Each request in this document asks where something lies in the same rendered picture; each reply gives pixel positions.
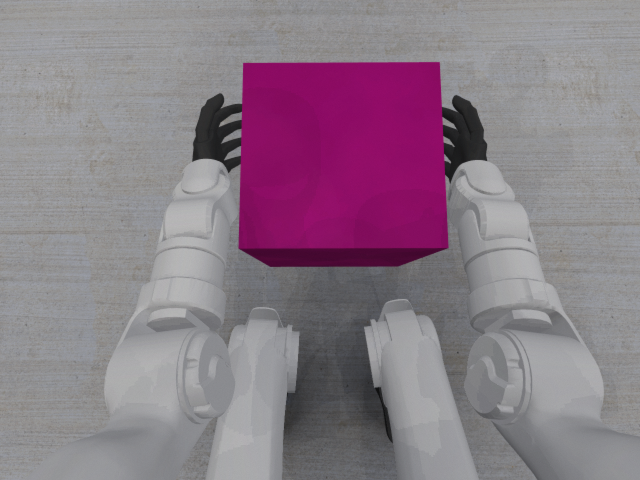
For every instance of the right robot shin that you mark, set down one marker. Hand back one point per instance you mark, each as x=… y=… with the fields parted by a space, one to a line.
x=425 y=323

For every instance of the left robot forearm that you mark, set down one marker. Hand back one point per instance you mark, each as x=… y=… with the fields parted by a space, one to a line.
x=185 y=289

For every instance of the left robot upper arm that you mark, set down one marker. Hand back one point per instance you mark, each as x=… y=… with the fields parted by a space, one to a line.
x=162 y=389

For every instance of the right robot forearm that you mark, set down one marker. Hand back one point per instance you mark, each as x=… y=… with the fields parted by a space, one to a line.
x=506 y=282

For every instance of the right robot hand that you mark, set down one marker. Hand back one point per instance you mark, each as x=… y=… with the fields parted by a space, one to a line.
x=468 y=140

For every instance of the right robot foot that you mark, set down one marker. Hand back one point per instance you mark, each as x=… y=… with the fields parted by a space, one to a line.
x=386 y=416

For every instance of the left robot hand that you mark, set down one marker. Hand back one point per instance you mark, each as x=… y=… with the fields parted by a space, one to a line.
x=209 y=136

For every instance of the carton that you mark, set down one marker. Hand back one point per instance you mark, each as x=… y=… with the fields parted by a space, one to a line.
x=342 y=164

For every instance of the right robot upper arm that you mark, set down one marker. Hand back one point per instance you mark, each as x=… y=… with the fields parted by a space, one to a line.
x=544 y=394

